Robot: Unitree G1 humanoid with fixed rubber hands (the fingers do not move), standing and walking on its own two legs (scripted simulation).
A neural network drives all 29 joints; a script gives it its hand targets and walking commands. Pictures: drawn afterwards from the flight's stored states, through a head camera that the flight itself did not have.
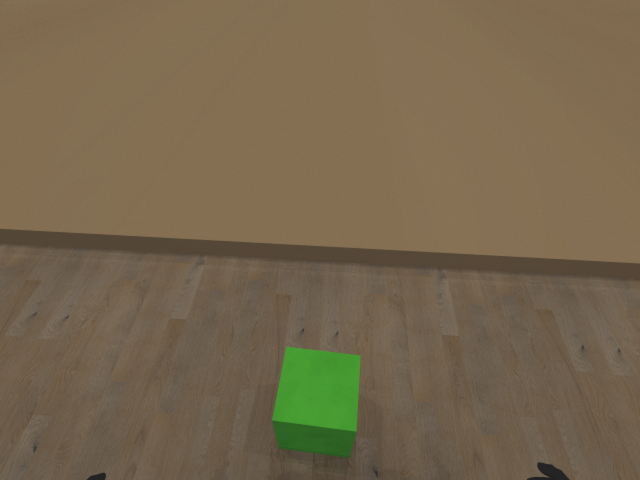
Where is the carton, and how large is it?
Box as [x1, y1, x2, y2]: [272, 347, 360, 457]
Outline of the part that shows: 286,347 272,418 278,447 348,457 356,431 360,355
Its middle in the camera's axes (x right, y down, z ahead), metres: +0.00 +0.46 +1.11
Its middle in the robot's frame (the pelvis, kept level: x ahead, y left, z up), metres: +0.45 +0.00 -0.66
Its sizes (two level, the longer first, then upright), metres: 0.210 0.200 0.250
